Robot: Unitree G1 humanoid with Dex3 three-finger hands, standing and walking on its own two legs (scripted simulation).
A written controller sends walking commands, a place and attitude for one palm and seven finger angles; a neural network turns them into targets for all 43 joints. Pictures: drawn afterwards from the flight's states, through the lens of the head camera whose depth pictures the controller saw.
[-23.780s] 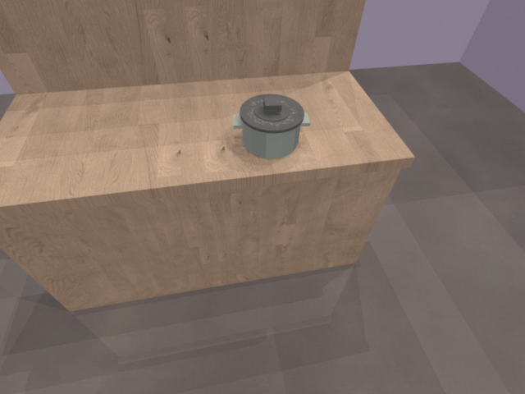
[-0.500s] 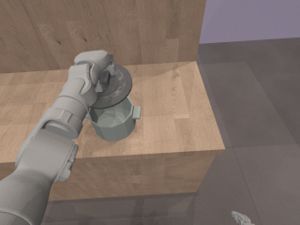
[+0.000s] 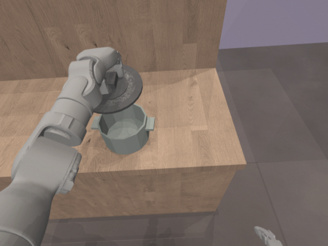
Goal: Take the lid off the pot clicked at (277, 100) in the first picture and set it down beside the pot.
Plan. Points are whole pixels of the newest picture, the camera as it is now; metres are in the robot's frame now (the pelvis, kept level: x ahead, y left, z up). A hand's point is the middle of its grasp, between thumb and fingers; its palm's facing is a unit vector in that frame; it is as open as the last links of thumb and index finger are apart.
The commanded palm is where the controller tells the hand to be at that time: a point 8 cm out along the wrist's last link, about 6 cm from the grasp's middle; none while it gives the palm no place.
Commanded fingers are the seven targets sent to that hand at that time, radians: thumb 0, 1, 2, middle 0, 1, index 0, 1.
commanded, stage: move the lid sideways beside the pot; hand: left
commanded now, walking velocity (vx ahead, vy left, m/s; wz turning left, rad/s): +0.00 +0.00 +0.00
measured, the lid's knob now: (108, 80) +0.50 +0.14 +0.14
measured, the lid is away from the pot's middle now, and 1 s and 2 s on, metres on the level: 0.01 0.10 0.22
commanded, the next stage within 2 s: none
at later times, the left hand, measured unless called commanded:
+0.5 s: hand (89, 81) +0.48 +0.18 +0.16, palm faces -0.31 -0.05 -0.95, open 8.3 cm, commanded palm +0.48 +0.18 +0.23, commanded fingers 0.00 0.62 1.03 -0.70 -1.03 -0.72 -1.05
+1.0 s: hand (65, 85) +0.48 +0.24 +0.16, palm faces -0.33 -0.07 -0.94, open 8.3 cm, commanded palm +0.48 +0.24 +0.23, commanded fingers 0.00 0.62 1.03 -0.70 -1.03 -0.72 -1.05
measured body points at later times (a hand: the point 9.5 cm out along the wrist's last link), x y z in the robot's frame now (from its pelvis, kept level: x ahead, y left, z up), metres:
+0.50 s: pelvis +0.01 +0.01 +0.00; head +0.04 -0.02 +0.45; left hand +0.49 +0.18 +0.21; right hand +0.11 -0.25 -0.13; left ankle +0.01 +0.11 -0.74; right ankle -0.02 -0.14 -0.74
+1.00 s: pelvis +0.00 +0.01 +0.00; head +0.05 +0.00 +0.45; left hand +0.49 +0.24 +0.21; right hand +0.10 -0.26 -0.12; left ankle +0.01 +0.11 -0.74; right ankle -0.02 -0.14 -0.74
